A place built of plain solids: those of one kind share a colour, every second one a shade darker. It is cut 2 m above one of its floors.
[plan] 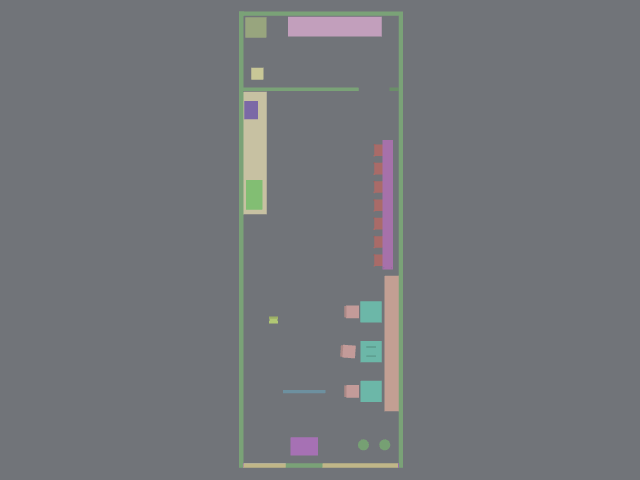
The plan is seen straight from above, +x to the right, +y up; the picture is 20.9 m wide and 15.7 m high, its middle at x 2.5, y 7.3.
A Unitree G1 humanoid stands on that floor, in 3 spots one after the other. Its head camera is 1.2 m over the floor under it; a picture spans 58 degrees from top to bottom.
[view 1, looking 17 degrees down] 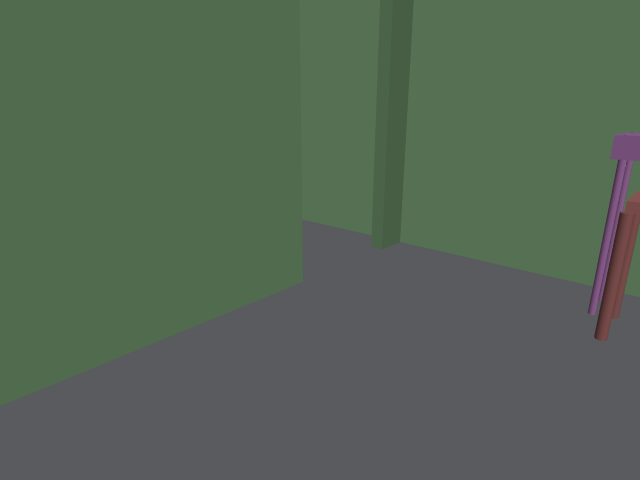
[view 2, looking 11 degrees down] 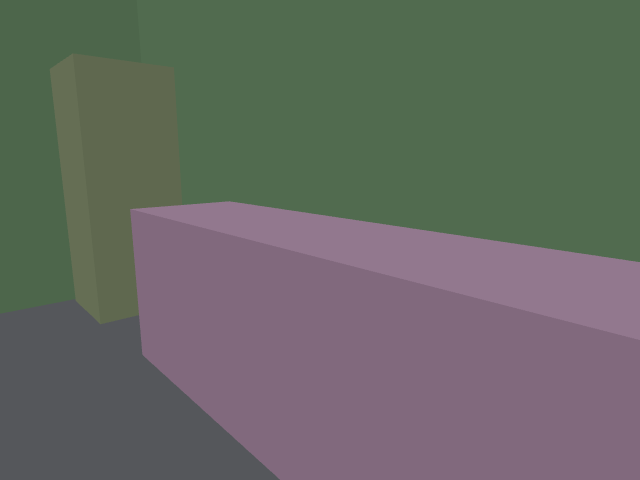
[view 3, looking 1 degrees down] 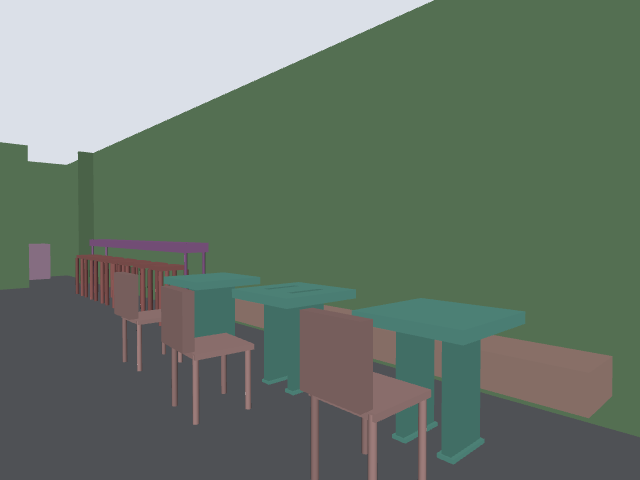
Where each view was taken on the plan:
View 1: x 1.70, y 10.14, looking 42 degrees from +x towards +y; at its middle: ground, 4.10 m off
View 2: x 4.02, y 13.11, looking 138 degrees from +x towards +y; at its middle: back_worktop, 1.57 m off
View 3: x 1.99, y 1.00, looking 47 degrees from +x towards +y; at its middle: wall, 4.53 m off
